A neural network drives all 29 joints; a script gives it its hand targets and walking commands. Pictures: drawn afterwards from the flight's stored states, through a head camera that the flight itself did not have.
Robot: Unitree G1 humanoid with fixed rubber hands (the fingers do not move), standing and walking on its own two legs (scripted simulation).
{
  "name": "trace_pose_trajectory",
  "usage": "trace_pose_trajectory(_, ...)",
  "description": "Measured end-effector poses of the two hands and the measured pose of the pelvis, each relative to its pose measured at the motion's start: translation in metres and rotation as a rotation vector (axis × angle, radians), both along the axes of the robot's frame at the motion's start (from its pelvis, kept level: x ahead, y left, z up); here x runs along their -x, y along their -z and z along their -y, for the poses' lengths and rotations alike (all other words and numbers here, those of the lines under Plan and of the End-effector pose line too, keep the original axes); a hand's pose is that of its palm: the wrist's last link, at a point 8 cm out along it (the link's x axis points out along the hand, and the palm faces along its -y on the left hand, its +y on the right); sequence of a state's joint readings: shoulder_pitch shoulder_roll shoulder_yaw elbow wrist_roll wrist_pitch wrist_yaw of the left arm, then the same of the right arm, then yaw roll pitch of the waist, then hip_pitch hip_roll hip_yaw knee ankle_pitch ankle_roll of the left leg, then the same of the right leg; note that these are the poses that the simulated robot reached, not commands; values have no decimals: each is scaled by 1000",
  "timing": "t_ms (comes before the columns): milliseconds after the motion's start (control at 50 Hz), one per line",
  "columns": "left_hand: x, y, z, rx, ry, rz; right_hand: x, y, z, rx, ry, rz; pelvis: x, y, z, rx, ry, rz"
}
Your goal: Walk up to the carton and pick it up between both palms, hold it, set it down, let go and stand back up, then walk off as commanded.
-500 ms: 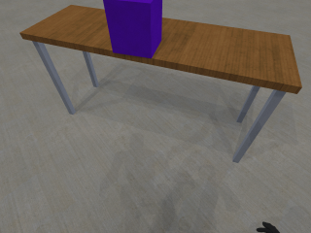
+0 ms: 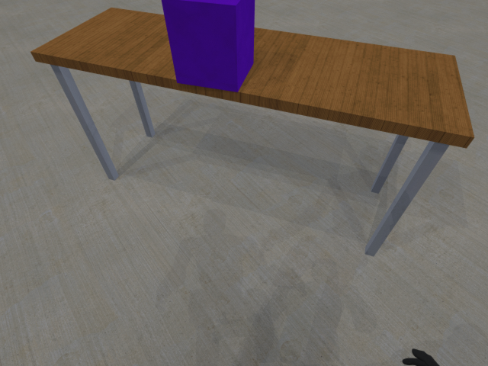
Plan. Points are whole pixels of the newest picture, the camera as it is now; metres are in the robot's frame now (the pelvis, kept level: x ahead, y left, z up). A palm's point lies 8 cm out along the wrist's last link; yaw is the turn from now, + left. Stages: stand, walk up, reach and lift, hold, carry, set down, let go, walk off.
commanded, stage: stand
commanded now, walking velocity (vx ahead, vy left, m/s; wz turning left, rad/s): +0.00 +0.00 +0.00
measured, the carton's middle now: (214, 35) +1.02 +0.10 +0.08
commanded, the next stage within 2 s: walk up in 0.28 s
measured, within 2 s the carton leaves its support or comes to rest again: neither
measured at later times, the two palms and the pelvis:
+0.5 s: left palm out of the picture +0.08 +0.29 -0.12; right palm out of the picture +0.10 -0.30 -0.10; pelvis +0.00 +0.00 +0.00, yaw +0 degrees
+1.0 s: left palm out of the picture +0.14 +0.51 -0.10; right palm out of the picture +0.11 -0.18 -0.09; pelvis +0.07 +0.16 +0.00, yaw -4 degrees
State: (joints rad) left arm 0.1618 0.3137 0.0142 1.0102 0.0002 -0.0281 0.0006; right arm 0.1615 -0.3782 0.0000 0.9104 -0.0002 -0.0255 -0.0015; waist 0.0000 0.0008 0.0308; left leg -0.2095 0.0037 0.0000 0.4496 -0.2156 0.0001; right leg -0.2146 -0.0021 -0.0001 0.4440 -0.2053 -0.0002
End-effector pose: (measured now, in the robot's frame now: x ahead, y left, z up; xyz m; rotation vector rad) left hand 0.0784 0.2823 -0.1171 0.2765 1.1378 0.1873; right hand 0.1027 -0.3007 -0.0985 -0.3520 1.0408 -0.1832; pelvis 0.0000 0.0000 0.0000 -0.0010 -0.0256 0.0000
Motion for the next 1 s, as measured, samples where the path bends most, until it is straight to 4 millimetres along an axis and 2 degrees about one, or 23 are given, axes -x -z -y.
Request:
trace_pose_trajectory(500, 1, -2, -4, -13, 1, 4, 0, 0, 3, 2, -18, -22, -1, 0, -2, 1, 2, -1)
trace_pose_trajectory(540, 8, -6, -17, -46, -6, 1, 1, -1, 6, 11, -31, -53, -2, 0, -7, 1, 6, -2)
trace_pose_trajectory(620, 27, -16, -58, -129, -20, -50, 3, -3, 6, 24, -32, -99, -6, 0, -23, 0, 12, -6)
trace_pose_trajectory(720, 33, -22, -115, -191, -19, -96, -2, -1, -19, 28, -22, -138, -16, 4, -57, 21, 19, -15)
trace_pose_trajectory(780, 18, -16, -151, -207, -3, -85, -11, 0, -45, 40, -19, -137, -26, 11, -85, 40, 24, -11)
trace_pose_trajectory(840, -12, 0, -184, -210, 29, -38, -15, 6, -71, 62, 8, -130, -36, 26, -115, 52, 37, 9)
trace_pose_trajectory(920, -46, -5, -204, -195, 63, -8, -5, -2, -102, 53, 52, -156, -50, 15, -140, 56, 66, 9)
trace_pose_trajectory(1000, -60, -14, -224, -191, 69, -36, -9, -13, -121, 62, 71, -187, -67, 4, -160, 56, 74, 2)
